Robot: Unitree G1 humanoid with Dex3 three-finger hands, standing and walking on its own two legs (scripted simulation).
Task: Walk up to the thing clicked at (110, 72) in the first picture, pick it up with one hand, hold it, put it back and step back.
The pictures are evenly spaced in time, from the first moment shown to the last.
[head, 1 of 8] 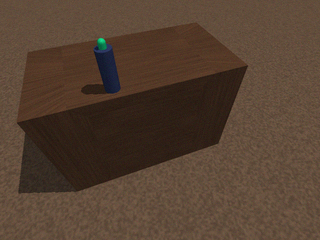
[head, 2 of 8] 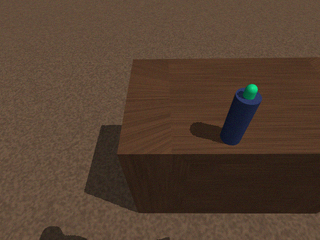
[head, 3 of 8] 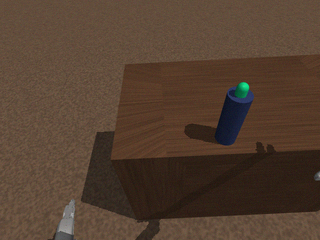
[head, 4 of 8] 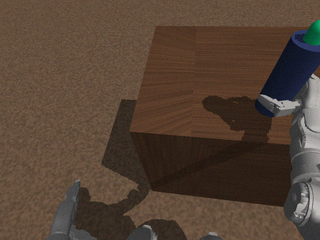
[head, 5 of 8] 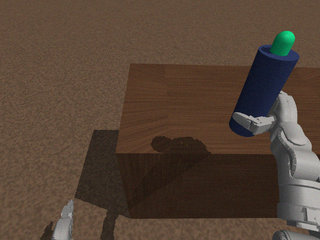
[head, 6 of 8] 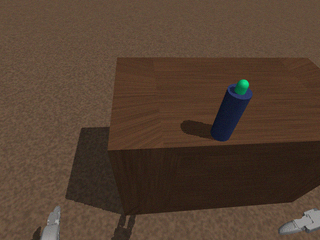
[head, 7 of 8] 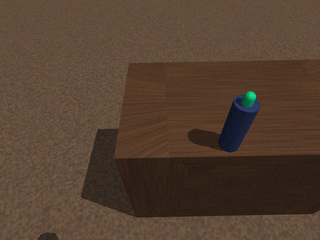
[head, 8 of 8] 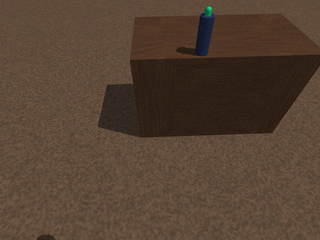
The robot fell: no
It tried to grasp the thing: yes
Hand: right
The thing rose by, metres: 0.25
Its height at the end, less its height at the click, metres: +0.00
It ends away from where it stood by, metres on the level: 0.02
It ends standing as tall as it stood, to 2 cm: yes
